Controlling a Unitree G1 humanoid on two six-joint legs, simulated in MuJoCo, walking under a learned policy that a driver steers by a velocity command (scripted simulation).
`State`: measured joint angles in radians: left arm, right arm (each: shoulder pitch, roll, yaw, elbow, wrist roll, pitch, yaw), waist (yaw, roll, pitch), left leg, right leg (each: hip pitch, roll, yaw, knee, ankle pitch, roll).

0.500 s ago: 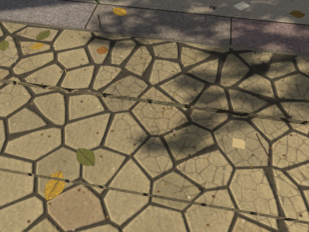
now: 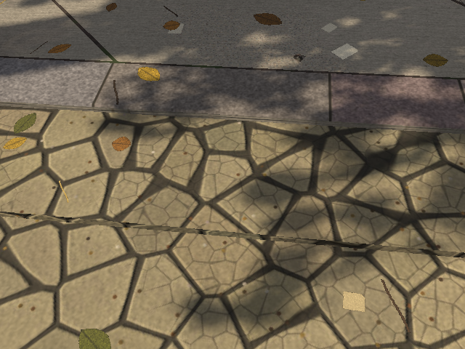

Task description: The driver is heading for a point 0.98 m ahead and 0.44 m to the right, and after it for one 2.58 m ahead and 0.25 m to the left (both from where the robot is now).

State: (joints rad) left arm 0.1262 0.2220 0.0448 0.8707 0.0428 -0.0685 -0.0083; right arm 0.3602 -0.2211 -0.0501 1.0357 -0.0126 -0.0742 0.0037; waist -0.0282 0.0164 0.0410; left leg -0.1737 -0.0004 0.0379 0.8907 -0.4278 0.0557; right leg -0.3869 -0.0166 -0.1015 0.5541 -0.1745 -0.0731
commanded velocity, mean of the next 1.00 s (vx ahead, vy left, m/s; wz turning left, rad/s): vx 0.50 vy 0.00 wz -0.40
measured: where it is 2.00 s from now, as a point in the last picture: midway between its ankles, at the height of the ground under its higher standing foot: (365, 203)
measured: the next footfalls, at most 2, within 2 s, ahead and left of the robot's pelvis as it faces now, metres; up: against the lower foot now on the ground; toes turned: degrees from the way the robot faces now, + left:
left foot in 0.40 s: +0.42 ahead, +0.10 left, +0.03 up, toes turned -2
right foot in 0.92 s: +0.57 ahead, -0.20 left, +0.03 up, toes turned -30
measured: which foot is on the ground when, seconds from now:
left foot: up 0.00-0.38, down 0.40-0.92, up 0.94-1.00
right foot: down 0.00-0.42, up 0.44-0.90, down 0.92-1.00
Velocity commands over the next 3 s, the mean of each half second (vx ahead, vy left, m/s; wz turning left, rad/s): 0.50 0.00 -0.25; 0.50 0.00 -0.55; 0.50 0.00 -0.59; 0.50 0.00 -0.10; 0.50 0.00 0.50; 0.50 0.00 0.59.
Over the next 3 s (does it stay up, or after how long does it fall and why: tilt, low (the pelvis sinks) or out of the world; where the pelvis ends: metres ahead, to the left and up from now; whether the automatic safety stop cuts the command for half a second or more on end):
stays up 1.36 -0.72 0.10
